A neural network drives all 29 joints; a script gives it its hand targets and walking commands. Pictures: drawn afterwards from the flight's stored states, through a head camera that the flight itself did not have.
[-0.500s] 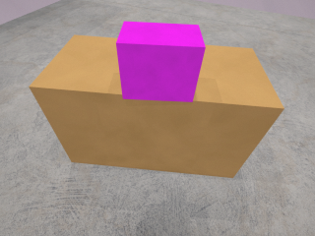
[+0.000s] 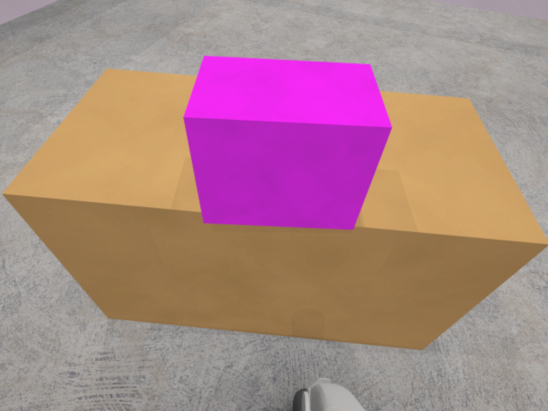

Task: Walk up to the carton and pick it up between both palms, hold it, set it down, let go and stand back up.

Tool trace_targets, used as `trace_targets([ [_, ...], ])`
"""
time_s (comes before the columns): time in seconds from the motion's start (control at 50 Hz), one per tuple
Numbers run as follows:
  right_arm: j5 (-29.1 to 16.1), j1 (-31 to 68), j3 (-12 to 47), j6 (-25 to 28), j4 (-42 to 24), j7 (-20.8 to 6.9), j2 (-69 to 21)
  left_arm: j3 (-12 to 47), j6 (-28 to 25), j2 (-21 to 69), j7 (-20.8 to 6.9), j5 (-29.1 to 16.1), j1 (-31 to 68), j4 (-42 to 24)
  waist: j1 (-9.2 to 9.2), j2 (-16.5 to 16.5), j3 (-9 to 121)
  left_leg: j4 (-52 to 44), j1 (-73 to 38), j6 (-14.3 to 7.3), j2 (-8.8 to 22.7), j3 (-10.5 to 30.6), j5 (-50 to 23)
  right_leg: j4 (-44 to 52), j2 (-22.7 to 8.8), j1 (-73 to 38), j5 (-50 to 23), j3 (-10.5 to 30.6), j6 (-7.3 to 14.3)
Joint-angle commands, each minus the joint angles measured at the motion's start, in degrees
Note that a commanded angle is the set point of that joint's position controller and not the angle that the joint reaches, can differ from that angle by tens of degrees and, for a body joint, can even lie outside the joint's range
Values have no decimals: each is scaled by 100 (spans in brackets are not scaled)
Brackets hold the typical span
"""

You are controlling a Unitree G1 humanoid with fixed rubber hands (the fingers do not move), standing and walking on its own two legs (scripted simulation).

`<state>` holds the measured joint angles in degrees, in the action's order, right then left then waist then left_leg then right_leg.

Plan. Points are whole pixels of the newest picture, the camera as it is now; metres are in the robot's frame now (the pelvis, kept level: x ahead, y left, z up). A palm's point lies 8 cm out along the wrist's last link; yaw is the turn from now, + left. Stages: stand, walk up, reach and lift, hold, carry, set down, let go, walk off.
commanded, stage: walk up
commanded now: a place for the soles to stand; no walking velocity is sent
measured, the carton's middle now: (282, 147) +0.57 -0.03 +0.05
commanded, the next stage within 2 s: none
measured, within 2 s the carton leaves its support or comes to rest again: neither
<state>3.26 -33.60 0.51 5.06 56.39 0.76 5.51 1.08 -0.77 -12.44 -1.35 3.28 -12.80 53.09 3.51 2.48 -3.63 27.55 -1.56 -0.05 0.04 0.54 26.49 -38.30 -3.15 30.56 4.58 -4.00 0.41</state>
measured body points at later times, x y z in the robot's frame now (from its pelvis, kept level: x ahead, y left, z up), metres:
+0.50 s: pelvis +0.18 -0.03 -0.01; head +0.21 -0.01 +0.44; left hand +0.15 +0.21 -0.17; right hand +0.32 -0.24 -0.13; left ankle +0.25 +0.08 -0.72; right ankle +0.17 -0.13 -0.72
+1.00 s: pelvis +0.18 -0.05 +0.00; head +0.20 -0.06 +0.45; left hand +0.27 +0.20 -0.13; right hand +0.27 -0.31 -0.14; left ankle +0.25 +0.08 -0.72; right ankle +0.17 -0.17 -0.72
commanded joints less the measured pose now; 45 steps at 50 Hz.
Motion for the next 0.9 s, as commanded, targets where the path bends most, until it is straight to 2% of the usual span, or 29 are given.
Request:
trace_targets([
  [0.0, 20, -231, -261, 9, -341, 49, 1236, -255, -208, -483, 113, 75, -679, -285, -514, -659, -499, 408, 1211, -621, 1101, 700, -3027, 639, 280, -1746, 225, -198, 300],
  [0.02, 19, -392, -206, -26, -344, 30, 1154, -371, -242, -667, 154, 76, -1414, -126, -769, -388, -42, 1635, 1603, -501, 742, 445, -2931, 634, 151, -2728, 407, 115, 384],
  [0.04, -62, -791, -126, -64, -472, 0, 929, -506, -271, -1113, 209, 100, -2055, -110, -881, 487, 784, 3286, 2240, -294, 147, 146, -1565, 841, -987, -3648, 1329, 1735, 637],
  [0.06, -280, -1141, -54, -158, -596, 37, 718, -673, -208, -1555, 235, -128, -1929, -232, -769, 1392, 1231, 4807, 3203, -22, -463, -41, 549, 1979, -2021, -4063, 2392, 4188, 1339],
  [0.08, -197, -641, -207, -199, -717, 77, 1107, -680, -138, -1487, 298, -336, -1713, -305, -818, 580, 931, 5259, 3525, -126, -98, 331, 474, 2725, -2266, -3532, 3907, 4845, 1537],
  [0.1, -181, -52, -218, -159, -877, 44, 1214, -580, -125, -1275, 328, -377, -1338, -431, -842, 224, 340, 5369, 3731, -176, 47, 494, 247, 2802, -2109, -3080, 3626, 4050, 1395],
  [0.12, -215, 243, -204, -107, -954, 1, 1068, -568, -154, -1185, 348, -281, -1146, -465, -822, 68, 120, 5280, 3802, -194, 179, 479, 113, 2552, -2013, -2811, 2734, 3219, 1399],
  [0.16, -96, 357, -231, -80, -983, -43, 903, -447, -253, -695, 300, -197, -1021, -341, -535, 68, -223, 4325, 3246, -233, 436, 507, -121, 2516, -1544, -1878, 1450, 1919, 1218],
  [0.18, -55, 249, -230, -99, -935, -66, 795, -400, -298, -503, 242, -141, -1102, -249, -438, 32, -133, 4128, 2953, -222, 408, 427, -137, 2436, -1379, -1737, 938, 1543, 1147],
  [0.22, 1, 183, -217, -163, -908, -106, 625, -386, -365, -427, 207, -96, -1124, -213, -347, -33, -41, 3728, 2808, -146, 342, 200, -299, 2234, -1265, -1664, 140, 1052, 1252],
  [0.26, -62, 542, -155, -210, -1031, -57, 473, -320, -354, -349, 237, -127, -769, -266, -204, -3, -243, 2620, 2545, -31, 355, 1, -616, 1907, -1121, -1261, -1257, 402, 1252],
  [0.3, -142, 892, -103, -205, -1111, 10, 423, -300, -270, -470, 216, -98, -747, -268, -270, 351, -108, 1751, 2057, 55, 195, -302, -1331, 1387, -921, -1269, -2785, 15, 1165],
  [0.34, -117, 871, -153, -238, -1040, 113, 580, -296, -131, -669, 176, -106, -732, -270, -215, 321, 198, 1184, 1408, -43, -46, -624, -2341, 716, -836, -1390, -3049, -39, 941],
  [0.38, -111, 923, -224, -226, -1072, 197, 916, -220, -36, -777, 140, -210, -550, -387, -81, 72, 263, 457, 628, -280, 67, -448, -3480, 324, -668, -852, -1724, 52, 523],
  [0.4, -88, 925, -254, -225, -1104, 217, 1174, -151, -18, -666, 126, -278, -887, -347, -129, -292, 375, 426, 335, -478, 638, 115, -4332, 123, -483, -626, -578, 16, 298],
  [0.42, -158, 1042, -344, -282, -1234, 233, 1538, -93, 64, -505, 150, -293, -1263, -358, -227, -886, 517, 80, 763, -1028, 1887, 1320, -4658, -640, -49, -937, 1420, -195, 48],
  [0.44, -390, 1264, -383, -365, -1218, 235, 1710, -57, 246, -370, 222, -256, -1431, -261, -262, -1116, 591, -379, 1447, -1663, 2394, 2014, -3822, -1159, 121, -1399, 3046, 112, -64],
  [0.46, -455, 1641, -376, -408, -1244, 258, 1741, -76, 350, -431, 266, -225, -1116, -299, -224, -1139, 362, -630, 1752, -1787, 2383, 2183, -3088, -1452, 78, -1253, 3345, 332, -88],
  [0.5, -343, 2044, -350, -460, -1282, 308, 1726, -132, 355, -543, 272, -229, -872, -396, -180, -1228, 233, -656, 1726, -1653, 2100, 1823, -3133, -1546, 77, -960, 3281, 467, -148],
  [0.56, -213, 2496, -282, -496, -1250, 260, 1684, -174, 224, -434, 260, -286, -1136, -330, -451, -1202, 574, -42, 1616, -1266, 1513, 917, -4105, -844, 176, -1379, 2489, 264, -173],
  [0.6, -206, 2757, -216, -533, -1168, 176, 1647, -193, 92, -403, 244, -298, -1187, -345, -585, -985, 880, 470, 1423, -956, 1195, 518, -4101, 375, 256, -1759, 1229, 33, -126],
  [0.62, -217, 2783, -203, -555, -1124, 133, 1664, -223, 38, -467, 236, -270, -1172, -376, -601, -855, 958, 692, 1523, -812, 1130, 439, -3857, 730, 195, -2004, 414, 134, -54],
  [0.64, -264, 2665, -159, -567, -1097, 82, 1545, -265, -8, -614, 239, -222, -1045, -493, -513, -579, 991, 929, 1786, -601, 981, 328, -3210, 778, -133, -2100, -67, 639, 91],
  [0.66, -327, 2519, -105, -599, -1117, 48, 1320, -326, -31, -893, 251, -214, -815, -674, -302, 30, 836, 1379, 2180, -340, 495, -69, -2072, 1103, -858, -1968, -354, 1590, 322],
  [0.68, -301, 2601, -73, -668, -1076, 96, 1149, -460, 6, -1279, 242, -385, -503, -695, -305, 421, 452, 1379, 1730, -166, 198, -299, -755, 1524, -1315, -1089, -260, 1846, 746],
  [0.7, -224, 2692, -55, -685, -995, 95, 1117, -430, 3, -1191, 230, -428, -155, -729, -242, 349, 227, 1224, 1501, -137, 262, -108, -830, 1578, -1239, -798, -129, 1800, 797],
  [0.74, -223, 2702, -44, -618, -898, 42, 1176, -376, 33, -1019, 213, -353, -3, -755, -253, 293, 82, 737, 1572, -171, 349, -112, -1727, 1414, -788, -1061, -166, 1139, 505],
  [0.78, -175, 2602, -74, -533, -782, 7, 1332, -344, -1, -972, 196, -333, -166, -787, -332, 413, 293, 600, 1391, -218, 516, 18, -2458, 1215, -576, -1244, -269, 909, 354],
  [0.88, -234, 2515, -60, -532, -659, -24, 1447, -333, 28, -945, 177, -370, -110, -744, -339, 175, 329, 371, 1386, -185, 472, -36, -2108, 1430, -557, -1368, 434, 939, 405],
])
